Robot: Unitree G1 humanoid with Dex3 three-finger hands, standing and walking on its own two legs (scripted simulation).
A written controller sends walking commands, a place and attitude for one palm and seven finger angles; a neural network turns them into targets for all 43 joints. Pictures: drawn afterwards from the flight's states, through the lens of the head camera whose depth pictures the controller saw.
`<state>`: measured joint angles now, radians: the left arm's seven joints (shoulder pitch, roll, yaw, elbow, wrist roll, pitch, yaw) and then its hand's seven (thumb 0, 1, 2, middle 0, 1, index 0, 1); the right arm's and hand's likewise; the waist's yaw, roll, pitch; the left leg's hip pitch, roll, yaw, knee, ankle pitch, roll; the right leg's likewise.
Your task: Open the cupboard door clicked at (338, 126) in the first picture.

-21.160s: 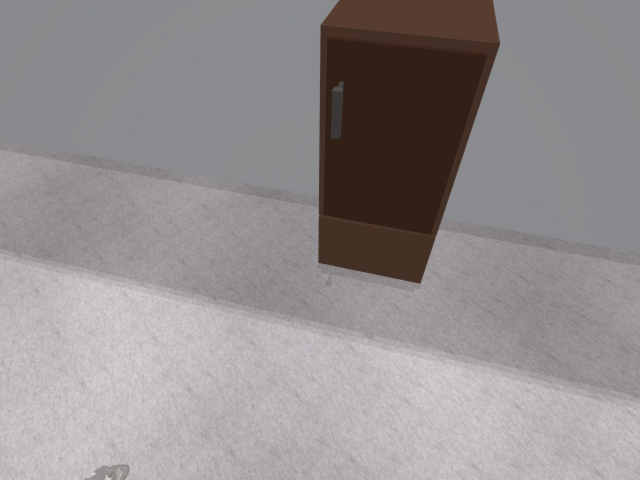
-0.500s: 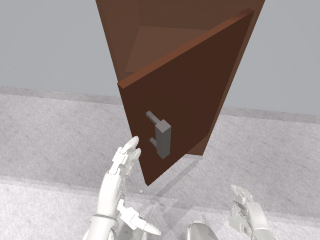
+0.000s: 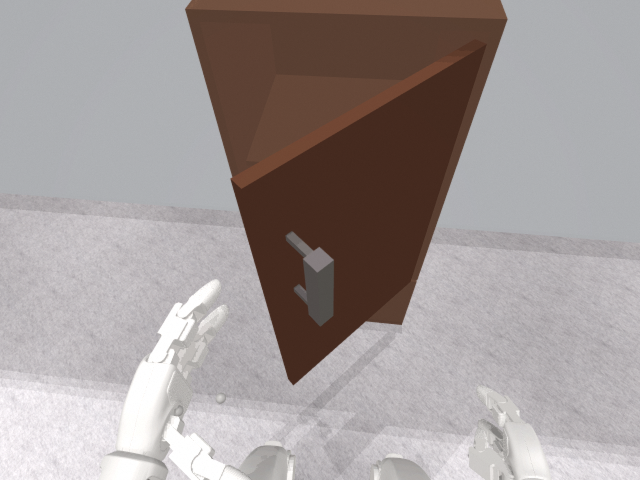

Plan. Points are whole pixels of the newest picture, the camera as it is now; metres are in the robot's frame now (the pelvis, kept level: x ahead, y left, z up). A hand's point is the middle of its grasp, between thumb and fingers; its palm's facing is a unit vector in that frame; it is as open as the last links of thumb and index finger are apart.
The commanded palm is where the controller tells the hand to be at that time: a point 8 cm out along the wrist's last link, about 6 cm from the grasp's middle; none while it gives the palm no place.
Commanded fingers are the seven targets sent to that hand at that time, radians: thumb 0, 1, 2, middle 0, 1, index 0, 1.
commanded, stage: draw the hand back to the body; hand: left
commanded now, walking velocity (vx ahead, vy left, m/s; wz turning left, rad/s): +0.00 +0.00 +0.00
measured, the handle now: (308, 279) +0.35 +0.04 +0.05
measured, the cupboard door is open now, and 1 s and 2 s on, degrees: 48 48 48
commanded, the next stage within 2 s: step back with the hand held close in 1.38 s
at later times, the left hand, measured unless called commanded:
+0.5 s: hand (95, 375) +0.20 +0.20 +0.15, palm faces +0.13 -0.95 -0.29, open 14.9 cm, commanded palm +0.17 +0.25 +0.18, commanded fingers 0.00 0.06 0.54 -0.17 -0.30 -0.17 -0.30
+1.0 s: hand out of the picture +0.22 +0.29 +0.25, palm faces +0.43 -0.80 -0.41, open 9.1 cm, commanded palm +0.17 +0.33 +0.27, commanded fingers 0.00 0.90 0.90 -0.20 -0.30 -0.20 -0.30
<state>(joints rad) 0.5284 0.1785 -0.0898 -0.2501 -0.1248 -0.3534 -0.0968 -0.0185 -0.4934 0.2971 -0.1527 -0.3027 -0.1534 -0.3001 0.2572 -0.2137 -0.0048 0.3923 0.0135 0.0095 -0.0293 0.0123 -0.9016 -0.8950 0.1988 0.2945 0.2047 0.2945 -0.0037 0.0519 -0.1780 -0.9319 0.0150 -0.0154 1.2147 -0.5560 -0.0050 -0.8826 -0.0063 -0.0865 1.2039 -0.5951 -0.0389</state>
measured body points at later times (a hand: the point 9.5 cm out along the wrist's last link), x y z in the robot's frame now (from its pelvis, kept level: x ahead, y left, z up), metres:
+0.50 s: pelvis +0.02 +0.03 +0.06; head +0.01 +0.01 +0.51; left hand +0.19 +0.25 +0.16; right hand +0.19 -0.19 -0.01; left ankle +0.02 +0.12 -0.64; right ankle +0.00 -0.10 -0.64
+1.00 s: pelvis +0.04 +0.03 +0.10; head +0.01 +0.01 +0.55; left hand +0.19 +0.33 +0.27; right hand +0.23 -0.19 +0.02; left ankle +0.02 +0.12 -0.64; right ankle +0.00 -0.10 -0.64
